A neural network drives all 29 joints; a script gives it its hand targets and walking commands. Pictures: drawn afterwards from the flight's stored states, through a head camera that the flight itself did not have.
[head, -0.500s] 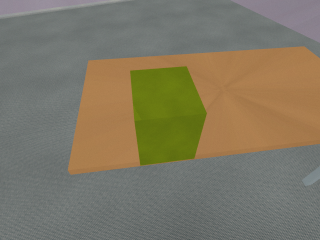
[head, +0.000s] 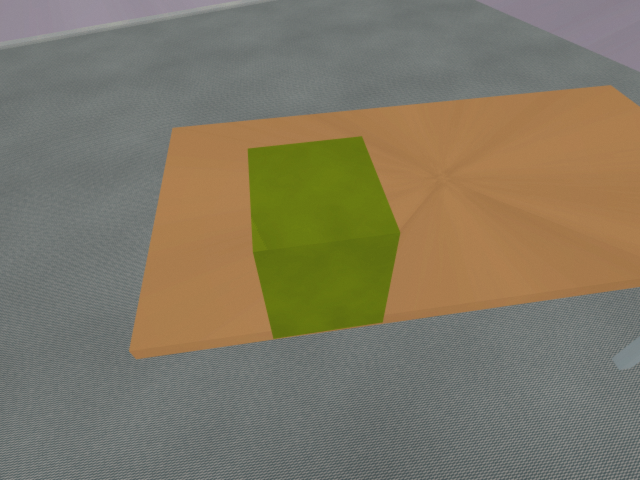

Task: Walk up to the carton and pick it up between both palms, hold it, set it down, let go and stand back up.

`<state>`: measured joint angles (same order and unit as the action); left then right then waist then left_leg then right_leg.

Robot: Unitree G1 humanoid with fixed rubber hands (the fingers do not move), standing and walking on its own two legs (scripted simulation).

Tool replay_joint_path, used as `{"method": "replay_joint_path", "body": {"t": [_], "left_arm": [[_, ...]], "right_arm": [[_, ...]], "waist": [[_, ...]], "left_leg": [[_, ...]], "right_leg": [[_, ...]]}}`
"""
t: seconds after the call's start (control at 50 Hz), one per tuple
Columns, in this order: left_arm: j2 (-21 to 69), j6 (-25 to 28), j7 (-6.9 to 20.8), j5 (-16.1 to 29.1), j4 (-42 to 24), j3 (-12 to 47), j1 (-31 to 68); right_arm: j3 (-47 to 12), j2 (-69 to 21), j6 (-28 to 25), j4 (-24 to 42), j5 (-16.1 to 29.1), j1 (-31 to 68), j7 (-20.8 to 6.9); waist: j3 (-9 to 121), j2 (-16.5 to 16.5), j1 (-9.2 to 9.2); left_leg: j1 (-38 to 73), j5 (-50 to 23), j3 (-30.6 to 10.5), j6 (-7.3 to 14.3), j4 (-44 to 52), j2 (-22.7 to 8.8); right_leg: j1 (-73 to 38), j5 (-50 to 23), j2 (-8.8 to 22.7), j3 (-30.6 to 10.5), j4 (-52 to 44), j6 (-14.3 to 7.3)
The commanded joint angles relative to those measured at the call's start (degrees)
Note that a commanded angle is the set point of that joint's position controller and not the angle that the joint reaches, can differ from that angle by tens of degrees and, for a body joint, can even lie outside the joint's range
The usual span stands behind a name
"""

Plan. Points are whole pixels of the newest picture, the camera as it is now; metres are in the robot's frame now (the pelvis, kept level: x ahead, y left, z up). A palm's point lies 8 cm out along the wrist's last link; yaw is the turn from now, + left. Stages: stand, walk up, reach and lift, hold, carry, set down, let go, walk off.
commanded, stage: walk up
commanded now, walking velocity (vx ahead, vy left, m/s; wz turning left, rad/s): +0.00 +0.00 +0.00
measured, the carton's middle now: (317, 238) +0.50 +0.02 -0.03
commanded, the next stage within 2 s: none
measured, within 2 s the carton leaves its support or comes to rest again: neither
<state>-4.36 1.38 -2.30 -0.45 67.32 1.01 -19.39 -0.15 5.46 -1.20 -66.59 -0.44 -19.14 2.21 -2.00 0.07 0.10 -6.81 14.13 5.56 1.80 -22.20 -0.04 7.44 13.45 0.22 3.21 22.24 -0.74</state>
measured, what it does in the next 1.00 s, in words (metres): stands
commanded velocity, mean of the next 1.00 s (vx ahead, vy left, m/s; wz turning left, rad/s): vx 0.05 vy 0.00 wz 0.00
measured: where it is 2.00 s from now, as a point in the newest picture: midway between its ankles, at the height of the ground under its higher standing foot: outside the picture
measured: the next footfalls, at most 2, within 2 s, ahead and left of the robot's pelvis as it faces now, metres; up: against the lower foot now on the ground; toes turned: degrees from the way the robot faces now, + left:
right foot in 1.14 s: +0.12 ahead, -0.16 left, +0.00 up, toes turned -6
left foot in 1.80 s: +0.02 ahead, +0.11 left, +0.00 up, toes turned +4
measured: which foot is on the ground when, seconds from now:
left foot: down 0.00-1.00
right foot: down 0.00-0.88, up 0.90-1.00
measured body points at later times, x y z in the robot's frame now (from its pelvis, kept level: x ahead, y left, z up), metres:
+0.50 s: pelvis -0.01 +0.00 +0.00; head +0.00 +0.00 +0.45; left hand -0.05 +0.19 -0.17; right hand -0.06 -0.19 -0.16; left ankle -0.02 +0.09 -0.74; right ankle -0.02 -0.11 -0.74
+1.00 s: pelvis +0.00 +0.00 +0.01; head +0.01 -0.01 +0.46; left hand -0.03 +0.20 -0.15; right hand -0.08 -0.20 -0.16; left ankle -0.02 +0.10 -0.74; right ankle -0.01 -0.12 -0.70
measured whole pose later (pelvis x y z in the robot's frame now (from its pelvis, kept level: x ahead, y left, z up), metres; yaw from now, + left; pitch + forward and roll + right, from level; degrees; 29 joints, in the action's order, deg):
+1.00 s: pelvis +0.00 +0.00 +0.01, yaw +0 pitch +0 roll -2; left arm -5.6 0.4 0.1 -2.0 65.7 -1.0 -20.4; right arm 1.8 5.8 -1.5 -66.6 -1.4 -24.6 2.1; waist 0.1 -2.8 2.6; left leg -6.3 13.8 4.9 1.8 -19.1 -2.1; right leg 20.1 23.7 1.5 6.3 46.0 1.2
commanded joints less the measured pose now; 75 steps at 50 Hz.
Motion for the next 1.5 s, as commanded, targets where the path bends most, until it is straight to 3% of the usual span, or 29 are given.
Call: {"method": "replay_joint_path", "body": {"t": [0.0,0.8,0.82,0.84,0.86,0.88,0.9,0.94,0.98,1.02,1.04,1.06,1.08,1.1,1.12,1.14,1.16,1.18,1.2,1.26,1.3,1.36,1.48], "left_arm": [[-4.01,0.24,-0.23,0.0,0.09,-0.71,-5.62],[-3.13,-0.03,-0.13,0.05,0.41,-0.91,-6.73],[-6.47,-0.15,0.24,-0.26,-0.41,-2.24,-7.93],[-7.57,-0.79,0.58,-0.8,-2.08,-2.74,-4.46],[-4.77,-1.04,1.22,-1.47,-4.06,-2.26,-0.68],[-2.34,-0.69,1.73,-2.32,-5.59,-1.66,2.33],[-1.95,0.02,2.03,-2.18,-6.32,-1.72,4.09],[-3.48,0.67,2.9,-1.59,-5.4,-2.79,1.33],[-2.4,1.02,3.44,-1.26,-4.63,-2.96,-2.42],[-1.39,0.96,3.19,-0.87,-5.89,-2.86,-0.98],[-0.02,0.49,1.9,0.97,-5.44,-2.45,0.64],[-0.31,0.85,1.04,1.01,-5.39,-2.45,-0.32],[-1.98,1.18,0.28,1.17,-3.74,-2.9,-4.65],[-4.35,1.37,-0.19,0.69,-2.26,-3.29,-9.25],[-7.67,1.69,-0.29,-0.27,-2.75,-3.6,-11.15],[-8.77,1.74,-0.22,-0.42,-4.05,-3.07,-9.99],[-9.19,0.62,-0.28,0.0,-3.76,-3.2,-7.02],[-7.33,-0.19,0.04,-0.3,-4.39,-3.17,-3.62],[-5.84,-0.31,0.1,-0.4,-5.14,-2.71,-2.27],[-6.53,-0.01,-0.24,0.34,-5.3,-2.63,-1.71],[-6.77,0.45,-0.1,0.3,-4.86,-2.79,-2.67],[-6.5,0.92,-0.07,0.23,-3.74,-2.83,-4.45],[-6.65,0.9,0.19,0.05,-3.55,-3.06,-4.22]], "right_arm": [[0.43,3.43,-0.2,-0.24,0.01,-6.32,0.2],[0.36,2.12,-0.57,-0.74,-0.06,-7.73,0.21],[2.08,6.77,-0.36,-0.52,-0.13,-10.63,-0.12],[2.9,8.97,0.43,-0.79,-0.29,-12.99,-0.21],[3.47,9.59,0.86,-1.42,-0.44,-15.48,-0.27],[3.6,8.91,0.81,-1.65,-0.5,-15.57,-0.12],[3.31,6.82,0.35,-1.66,-1.03,-15.47,0.01],[3.25,6.84,-0.23,-0.97,-1.34,-13.02,0.42],[3.5,8.37,-1.25,0.63,-0.62,-8.83,0.43],[3.42,8.23,-1.69,1.06,-0.57,-6.9,0.15],[0.79,1.36,-1.68,1.2,-0.5,-3.41,0.72],[1.18,2.43,-1.67,0.05,-0.56,-6.21,0.52],[2.09,6.25,-1.59,-0.65,-0.95,-7.98,0.23],[2.15,6.68,-1.59,-0.56,-1.0,-9.49,-0.07],[1.46,4.17,-1.57,-0.31,-0.9,-12.14,-0.18],[0.31,-0.43,-0.9,-0.53,-0.17,-15.02,-0.08],[-0.12,-2.58,0.38,-1.65,0.62,-16.6,0.35],[0.46,0.56,0.79,-0.91,0.11,-12.85,0.73],[0.96,2.72,1.02,-0.35,-0.2,-11.14,0.58],[0.3,1.38,0.86,-0.85,-0.2,-12.59,-0.06],[0.54,3.14,0.4,-0.83,-0.1,-11.44,0.15],[0.65,4.01,0.2,-0.49,0.2,-9.8,0.5],[0.48,4.01,0.39,-0.64,0.01,-7.87,0.48]], "waist": [[-3.96,0.08,0.2],[-4.38,-0.16,0.09],[1.26,-2.17,0.93],[-4.15,-4.99,2.82],[-8.72,-10.25,4.54],[-12.23,-11.49,5.26],[-13.06,-8.36,5.51],[-7.28,-2.6,2.33],[-2.95,-3.68,-0.33],[-5.7,-8.18,-0.75],[-10.15,-4.26,-1.69],[-8.44,-3.22,-2.06],[-5.71,-5.32,-2.38],[-1.03,-6.4,-2.02],[3.04,-2.82,-1.13],[3.38,4.99,0.47],[2.14,11.2,0.37],[-3.02,9.69,0.4],[-4.52,6.68,0.5],[-2.3,5.87,1.51],[-0.99,2.84,0.93],[-0.12,1.52,0.66],[-2.28,-0.47,0.59]], "left_leg": [[-1.97,-7.57,-5.89,0.72,3.99,-6.07],[-3.83,-3.99,-6.71,0.88,5.34,-6.05],[-1.53,26.27,-8.05,1.67,4.44,-6.84],[-2.3,38.89,-13.95,2.96,8.94,-9.59],[-2.41,44.42,-21.53,5.35,15.64,-16.19],[-2.89,38.98,-25.76,7.32,19.14,-21.12],[-2.09,27.97,-25.02,7.58,19.6,-21.45],[-0.82,16.83,-18.76,5.55,18.73,-18.58],[-3.78,13.95,-12.43,3.59,16.51,-15.18],[-10.09,15.77,-8.97,2.66,15.45,-13.18],[-12.0,-7.66,-4.41,3.13,8.25,-9.03],[-6.26,-22.78,-1.42,2.67,2.48,-6.99],[-4.28,-26.39,-1.51,2.46,-0.84,-7.6],[-6.54,-21.74,-2.83,1.6,-2.57,-8.41],[-12.94,-8.41,-3.2,-0.38,-3.76,-7.64],[-12.53,8.62,-1.67,-2.33,-4.0,-5.07],[-5.46,8.79,-1.4,-2.52,-2.27,-5.07],[-5.12,5.46,-2.06,-2.58,-2.15,-4.43],[-6.76,3.32,-2.15,-2.5,-2.55,-4.2],[-4.36,-1.84,-3.17,-2.58,0.71,-5.63],[-4.1,-3.34,-3.51,-3.09,1.27,-5.93],[-2.72,-4.49,-3.65,-3.79,2.11,-6.8],[-2.22,-5.45,-3.38,-3.68,3.24,-7.6]], "right_leg": [[2.36,-9.45,5.97,-5.66,-3.8,-1.48],[3.81,-5.81,5.45,-5.61,-3.73,-0.97],[5.47,22.57,4.0,-3.26,1.38,-1.07],[15.21,29.45,2.25,-2.34,5.38,-0.36],[21.12,22.24,-0.07,3.5,14.19,0.83],[24.35,13.76,2.22,4.07,20.85,1.17],[26.12,11.96,3.94,1.89,23.68,1.72],[24.19,9.65,4.23,0.98,29.43,2.44],[17.84,7.13,3.69,2.17,27.43,2.72],[13.57,6.16,3.08,3.58,20.76,2.95],[9.49,-0.31,4.08,-1.23,9.7,1.79],[8.52,-6.27,1.07,2.97,0.05,1.86],[4.47,-13.26,0.21,4.09,-3.56,1.77],[-3.83,-16.47,2.15,3.04,-2.19,1.8],[-12.48,-25.6,8.64,-3.71,-0.16,1.39],[-9.71,-31.78,16.02,-9.73,-1.23,-0.95],[-0.43,-14.23,16.25,-12.03,-4.61,-4.93],[4.14,-6.37,13.26,-12.76,-7.21,-4.04],[3.17,-5.78,11.64,-10.8,-8.16,-2.81],[2.07,-6.46,9.26,-7.53,-8.03,-2.05],[-1.91,-13.4,8.25,-6.59,-5.75,-2.06],[-3.01,-21.81,7.1,-5.14,-3.6,-2.31],[-1.15,-19.98,6.2,-3.84,-2.77,-2.41]]}}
